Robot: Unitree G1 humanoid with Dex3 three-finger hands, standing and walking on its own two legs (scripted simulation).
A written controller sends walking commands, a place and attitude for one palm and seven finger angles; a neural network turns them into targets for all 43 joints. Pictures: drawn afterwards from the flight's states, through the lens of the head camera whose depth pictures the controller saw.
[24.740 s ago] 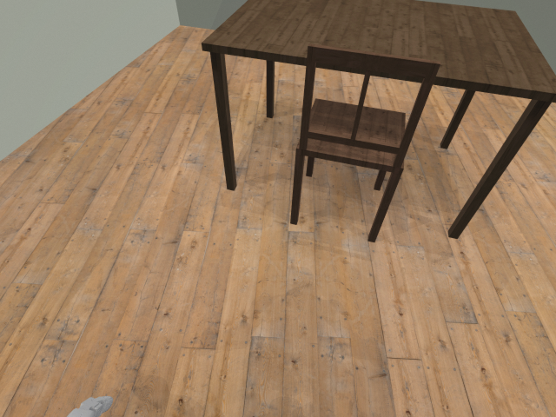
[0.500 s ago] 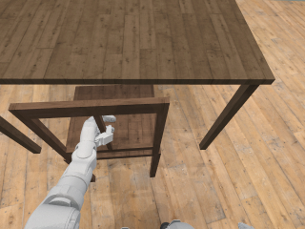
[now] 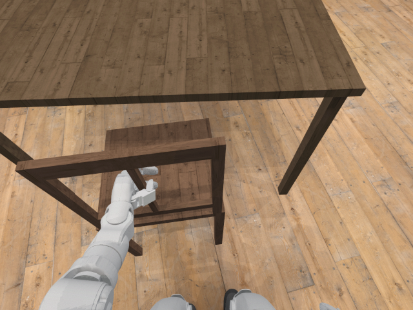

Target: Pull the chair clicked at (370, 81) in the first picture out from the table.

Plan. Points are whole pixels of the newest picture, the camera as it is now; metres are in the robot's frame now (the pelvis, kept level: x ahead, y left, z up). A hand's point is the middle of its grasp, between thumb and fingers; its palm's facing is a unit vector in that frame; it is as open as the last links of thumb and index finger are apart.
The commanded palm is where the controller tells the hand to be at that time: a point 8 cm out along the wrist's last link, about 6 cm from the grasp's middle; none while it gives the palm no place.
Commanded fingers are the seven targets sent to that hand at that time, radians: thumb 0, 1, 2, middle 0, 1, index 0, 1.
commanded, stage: step backward, pulling the chair out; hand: left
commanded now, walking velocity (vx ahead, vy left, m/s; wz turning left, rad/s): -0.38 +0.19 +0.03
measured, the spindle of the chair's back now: (145, 190) +0.38 +0.16 -0.10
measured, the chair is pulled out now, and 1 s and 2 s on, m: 0.13 0.26 0.32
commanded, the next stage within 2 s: none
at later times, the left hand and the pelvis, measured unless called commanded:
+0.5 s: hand (139, 247) +0.24 +0.14 -0.06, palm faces -0.11 -0.98 -0.17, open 5.0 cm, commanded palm +0.26 +0.20 -0.06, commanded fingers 0.00 0.90 0.90 -0.50 -1.45 -0.50 -1.45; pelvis -0.09 +0.05 -0.01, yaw +0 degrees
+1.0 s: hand (136, 253) +0.23 +0.15 -0.06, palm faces -0.06 -0.98 -0.20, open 5.0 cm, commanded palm +0.21 +0.20 -0.06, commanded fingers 0.00 0.90 0.90 -0.50 -1.45 -0.50 -1.45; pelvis -0.14 +0.04 -0.01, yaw -1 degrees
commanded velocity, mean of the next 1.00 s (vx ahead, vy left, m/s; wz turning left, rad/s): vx -0.38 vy -0.07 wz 0.00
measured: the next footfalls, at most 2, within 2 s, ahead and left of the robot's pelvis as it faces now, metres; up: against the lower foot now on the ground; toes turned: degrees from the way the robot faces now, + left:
left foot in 0.28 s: -0.10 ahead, +0.21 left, +0.00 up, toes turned +2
right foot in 0.88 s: +0.01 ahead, -0.07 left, +0.00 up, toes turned -3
